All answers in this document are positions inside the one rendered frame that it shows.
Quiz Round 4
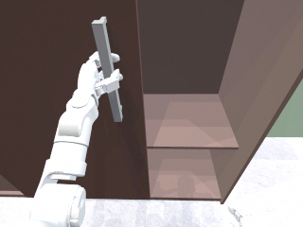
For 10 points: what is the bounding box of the wardrobe door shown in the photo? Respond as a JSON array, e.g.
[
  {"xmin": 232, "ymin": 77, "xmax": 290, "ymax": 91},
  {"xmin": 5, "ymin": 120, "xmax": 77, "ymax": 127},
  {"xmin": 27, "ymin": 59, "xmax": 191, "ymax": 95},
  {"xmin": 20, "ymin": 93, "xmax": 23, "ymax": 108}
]
[
  {"xmin": 0, "ymin": 0, "xmax": 151, "ymax": 201},
  {"xmin": 0, "ymin": 175, "xmax": 19, "ymax": 191}
]

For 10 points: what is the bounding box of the right robot hand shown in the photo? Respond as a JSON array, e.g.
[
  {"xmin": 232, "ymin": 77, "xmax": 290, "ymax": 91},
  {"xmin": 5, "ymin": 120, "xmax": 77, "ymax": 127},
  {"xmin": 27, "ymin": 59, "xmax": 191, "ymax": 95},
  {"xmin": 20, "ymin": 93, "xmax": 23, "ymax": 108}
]
[{"xmin": 227, "ymin": 204, "xmax": 256, "ymax": 227}]

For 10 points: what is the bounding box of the left robot hand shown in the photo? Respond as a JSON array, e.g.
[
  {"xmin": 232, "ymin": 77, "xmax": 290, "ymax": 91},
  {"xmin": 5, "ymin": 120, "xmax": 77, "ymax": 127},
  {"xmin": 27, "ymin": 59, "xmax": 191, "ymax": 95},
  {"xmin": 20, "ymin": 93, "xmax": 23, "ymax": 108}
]
[{"xmin": 78, "ymin": 51, "xmax": 123, "ymax": 99}]

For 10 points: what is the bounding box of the left robot forearm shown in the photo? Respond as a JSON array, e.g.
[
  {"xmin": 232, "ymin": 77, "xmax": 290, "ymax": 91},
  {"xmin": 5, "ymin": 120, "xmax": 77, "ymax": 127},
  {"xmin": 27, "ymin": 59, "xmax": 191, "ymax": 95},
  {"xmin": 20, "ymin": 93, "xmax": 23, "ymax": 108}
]
[{"xmin": 29, "ymin": 87, "xmax": 98, "ymax": 219}]

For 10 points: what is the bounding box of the handle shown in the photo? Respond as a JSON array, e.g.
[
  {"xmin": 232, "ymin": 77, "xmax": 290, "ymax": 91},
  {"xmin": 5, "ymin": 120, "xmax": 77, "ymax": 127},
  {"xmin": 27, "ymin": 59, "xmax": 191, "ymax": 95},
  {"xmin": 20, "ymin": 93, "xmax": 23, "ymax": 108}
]
[{"xmin": 91, "ymin": 16, "xmax": 123, "ymax": 122}]

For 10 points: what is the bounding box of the left robot upper arm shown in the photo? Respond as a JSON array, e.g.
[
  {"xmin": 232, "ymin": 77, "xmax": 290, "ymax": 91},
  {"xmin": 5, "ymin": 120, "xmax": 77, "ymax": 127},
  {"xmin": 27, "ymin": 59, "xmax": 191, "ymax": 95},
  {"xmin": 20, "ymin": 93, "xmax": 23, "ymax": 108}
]
[{"xmin": 9, "ymin": 183, "xmax": 86, "ymax": 227}]

